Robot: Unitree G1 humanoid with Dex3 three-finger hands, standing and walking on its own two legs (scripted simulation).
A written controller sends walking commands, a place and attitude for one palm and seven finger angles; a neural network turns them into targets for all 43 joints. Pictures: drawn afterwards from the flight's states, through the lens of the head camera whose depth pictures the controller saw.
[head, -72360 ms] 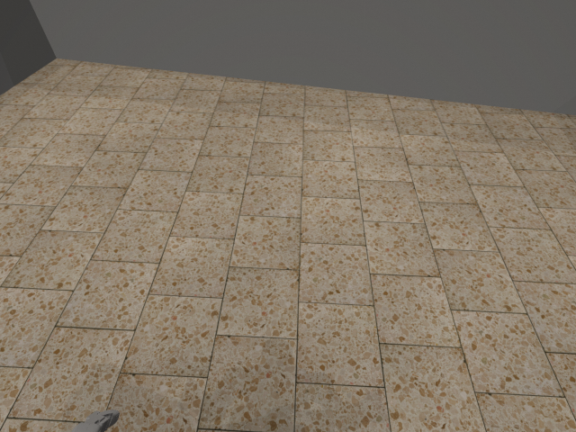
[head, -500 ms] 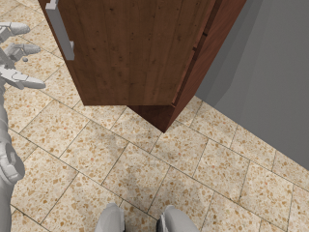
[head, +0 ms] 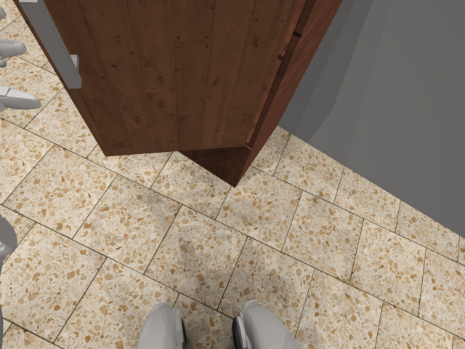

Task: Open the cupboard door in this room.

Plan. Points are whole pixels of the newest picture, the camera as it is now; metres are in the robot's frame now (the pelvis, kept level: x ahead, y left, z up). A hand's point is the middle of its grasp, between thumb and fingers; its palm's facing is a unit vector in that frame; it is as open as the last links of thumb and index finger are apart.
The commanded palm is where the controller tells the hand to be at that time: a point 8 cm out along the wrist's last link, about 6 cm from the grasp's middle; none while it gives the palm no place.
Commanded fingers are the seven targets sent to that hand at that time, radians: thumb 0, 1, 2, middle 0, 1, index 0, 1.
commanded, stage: move the hooked fingers beside the handle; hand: left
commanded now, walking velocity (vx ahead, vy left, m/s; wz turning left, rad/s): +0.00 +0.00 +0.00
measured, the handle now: (57, 37) +0.57 +0.21 +0.11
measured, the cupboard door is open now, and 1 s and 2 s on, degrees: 41 41 41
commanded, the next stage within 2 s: slide the fingers in behind the handle in 0.58 s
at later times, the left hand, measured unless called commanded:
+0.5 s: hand (9, 70) +0.52 +0.26 +0.10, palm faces +0.07 -1.00 +0.01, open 14.0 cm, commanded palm +0.51 +0.30 +0.10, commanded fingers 0.00 -0.50 0.30 -0.30 -1.20 -0.30 -1.20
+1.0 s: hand (25, 70) +0.52 +0.24 +0.10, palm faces +0.05 -1.00 +0.01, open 14.0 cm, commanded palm +0.51 +0.28 +0.10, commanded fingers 0.00 -0.50 0.30 -0.30 -1.20 -0.30 -1.20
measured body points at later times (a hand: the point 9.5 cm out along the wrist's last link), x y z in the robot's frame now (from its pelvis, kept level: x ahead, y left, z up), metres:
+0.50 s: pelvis -0.01 +0.00 +0.00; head +0.14 +0.04 +0.42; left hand +0.51 +0.32 +0.10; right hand +0.00 -0.28 -0.09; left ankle +0.02 +0.09 -0.67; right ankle -0.02 -0.15 -0.67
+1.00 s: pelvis -0.01 -0.01 +0.00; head +0.14 +0.03 +0.42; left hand +0.51 +0.30 +0.10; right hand -0.03 -0.28 -0.09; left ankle +0.02 +0.09 -0.67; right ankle -0.02 -0.15 -0.67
